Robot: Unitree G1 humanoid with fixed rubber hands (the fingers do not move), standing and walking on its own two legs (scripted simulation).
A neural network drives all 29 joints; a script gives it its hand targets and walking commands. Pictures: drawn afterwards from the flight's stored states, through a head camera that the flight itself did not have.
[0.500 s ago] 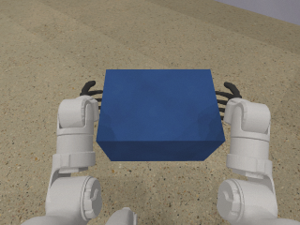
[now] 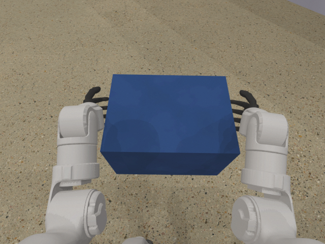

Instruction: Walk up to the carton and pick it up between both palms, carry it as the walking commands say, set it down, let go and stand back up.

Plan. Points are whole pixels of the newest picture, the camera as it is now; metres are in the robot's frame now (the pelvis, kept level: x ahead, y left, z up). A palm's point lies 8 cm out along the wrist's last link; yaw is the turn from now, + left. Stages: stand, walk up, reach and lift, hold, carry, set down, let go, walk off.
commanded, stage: carry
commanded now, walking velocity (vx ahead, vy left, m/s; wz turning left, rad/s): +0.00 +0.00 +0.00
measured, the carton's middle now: (168, 127) +0.39 +0.02 +0.02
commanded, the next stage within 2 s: none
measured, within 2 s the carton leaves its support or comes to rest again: neither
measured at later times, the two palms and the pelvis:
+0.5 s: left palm (96, 111) +0.38 +0.19 +0.11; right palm (254, 120) +0.36 -0.17 +0.12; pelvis +0.06 +0.03 +0.01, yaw -3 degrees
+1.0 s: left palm (111, 59) +0.60 +0.20 +0.09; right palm (228, 56) +0.62 -0.15 +0.09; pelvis +0.35 +0.03 -0.01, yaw -2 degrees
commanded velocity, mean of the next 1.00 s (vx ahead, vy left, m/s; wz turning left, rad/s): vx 0.82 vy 0.00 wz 0.00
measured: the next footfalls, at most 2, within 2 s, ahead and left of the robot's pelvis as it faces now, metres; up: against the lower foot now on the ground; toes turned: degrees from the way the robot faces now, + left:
right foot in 0.68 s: +0.18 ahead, -0.11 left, +0.00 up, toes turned -14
left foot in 1.00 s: +0.51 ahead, +0.14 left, +0.00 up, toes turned +11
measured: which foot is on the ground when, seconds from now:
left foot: down 0.00-0.70, up 0.72-0.98, down 1.00-1.00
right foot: down 0.00-0.42, up 0.44-0.66, down 0.68-1.00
